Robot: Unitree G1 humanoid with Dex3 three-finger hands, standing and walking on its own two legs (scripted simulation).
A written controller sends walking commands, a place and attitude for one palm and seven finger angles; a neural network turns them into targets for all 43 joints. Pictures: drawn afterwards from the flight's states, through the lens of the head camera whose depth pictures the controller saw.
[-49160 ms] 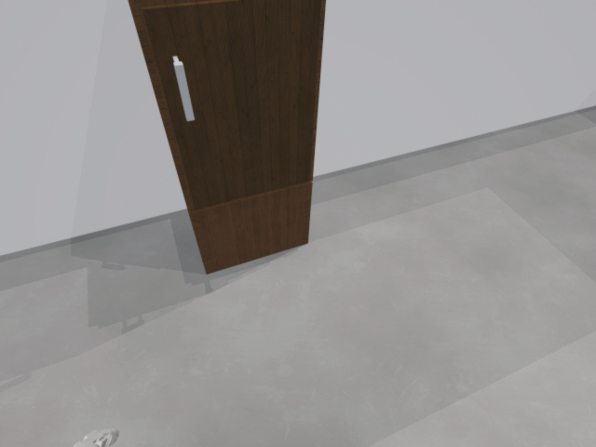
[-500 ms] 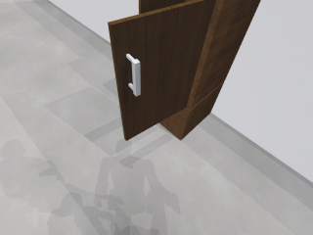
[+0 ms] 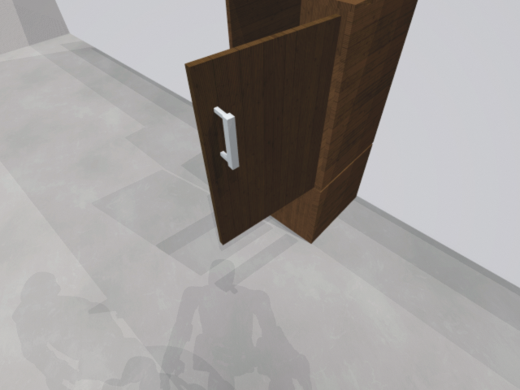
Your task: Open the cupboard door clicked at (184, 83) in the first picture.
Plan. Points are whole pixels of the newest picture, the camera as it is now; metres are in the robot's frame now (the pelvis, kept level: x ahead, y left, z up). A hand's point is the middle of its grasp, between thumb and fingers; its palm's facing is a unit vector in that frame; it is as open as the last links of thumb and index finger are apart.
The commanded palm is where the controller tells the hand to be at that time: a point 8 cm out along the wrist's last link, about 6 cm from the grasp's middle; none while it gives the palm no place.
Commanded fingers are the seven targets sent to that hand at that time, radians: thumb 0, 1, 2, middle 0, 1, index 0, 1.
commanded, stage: let the arm hang, fingers relaxed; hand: left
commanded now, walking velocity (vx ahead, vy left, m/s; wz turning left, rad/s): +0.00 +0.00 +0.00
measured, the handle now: (226, 138) +0.61 +0.11 +0.04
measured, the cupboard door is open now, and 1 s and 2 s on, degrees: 81 81 81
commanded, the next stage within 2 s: look to check the result in 0.26 s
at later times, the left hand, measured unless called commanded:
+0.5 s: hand out of the picture +0.03 +0.17 -0.17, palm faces +0.02 -0.98 -0.22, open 7.4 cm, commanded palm none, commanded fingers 0.00 0.90 0.90 -0.20 -0.30 -0.20 -0.30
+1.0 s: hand out of the picture +0.06 +0.18 -0.17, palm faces +0.02 -0.96 -0.26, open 7.4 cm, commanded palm none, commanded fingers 0.00 0.90 0.90 -0.20 -0.30 -0.20 -0.30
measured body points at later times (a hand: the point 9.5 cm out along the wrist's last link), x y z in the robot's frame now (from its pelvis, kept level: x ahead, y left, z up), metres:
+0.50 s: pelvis +0.02 -0.01 +0.00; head +0.03 -0.02 +0.45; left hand +0.03 +0.22 -0.15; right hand +0.02 -0.24 -0.16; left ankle +0.05 +0.10 -0.74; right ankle +0.00 -0.10 -0.74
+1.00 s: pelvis +0.03 -0.03 +0.00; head +0.05 -0.04 +0.45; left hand +0.06 +0.23 -0.15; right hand +0.07 -0.28 -0.16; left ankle +0.05 +0.10 -0.74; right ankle +0.00 -0.10 -0.74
